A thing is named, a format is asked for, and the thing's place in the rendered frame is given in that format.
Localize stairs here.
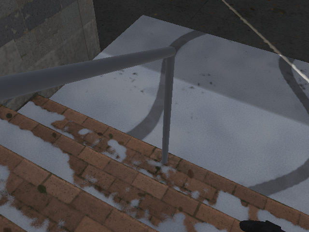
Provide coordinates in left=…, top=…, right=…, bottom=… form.
left=0, top=94, right=309, bottom=232

